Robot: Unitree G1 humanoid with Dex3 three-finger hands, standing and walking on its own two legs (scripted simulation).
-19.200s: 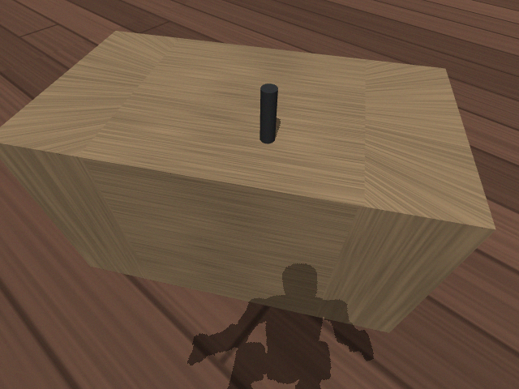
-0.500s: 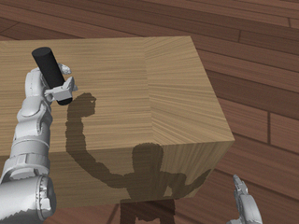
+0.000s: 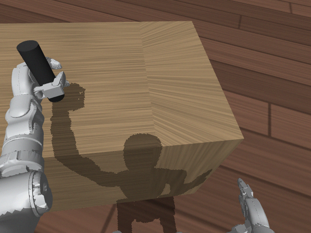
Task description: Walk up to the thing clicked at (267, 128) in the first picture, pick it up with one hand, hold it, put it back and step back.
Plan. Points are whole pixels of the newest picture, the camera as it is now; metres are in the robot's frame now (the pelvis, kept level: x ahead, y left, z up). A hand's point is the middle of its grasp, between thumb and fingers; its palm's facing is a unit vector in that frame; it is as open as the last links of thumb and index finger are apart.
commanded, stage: crouch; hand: left
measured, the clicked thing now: (43, 74) +0.48 +0.22 +0.14
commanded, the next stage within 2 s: lower in 0.10 s
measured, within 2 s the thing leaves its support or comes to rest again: rests again in 1.22 s
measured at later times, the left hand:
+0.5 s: hand (61, 87) +0.50 +0.21 +0.07, palm faces +0.15 -0.99 +0.02, open 5.0 cm
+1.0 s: hand (66, 93) +0.51 +0.21 +0.04, palm faces +0.15 -0.99 +0.01, open 5.0 cm
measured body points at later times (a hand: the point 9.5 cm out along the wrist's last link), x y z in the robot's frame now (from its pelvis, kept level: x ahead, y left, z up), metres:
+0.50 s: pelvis +0.00 +0.00 -0.02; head +0.10 +0.03 +0.42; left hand +0.48 +0.26 +0.08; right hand +0.15 -0.25 -0.07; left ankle +0.03 +0.11 -0.71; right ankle -0.02 -0.13 -0.71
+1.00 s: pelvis +0.00 +0.01 -0.03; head +0.12 +0.04 +0.40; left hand +0.50 +0.26 +0.04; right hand +0.15 -0.25 -0.07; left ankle +0.03 +0.11 -0.71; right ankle -0.02 -0.13 -0.71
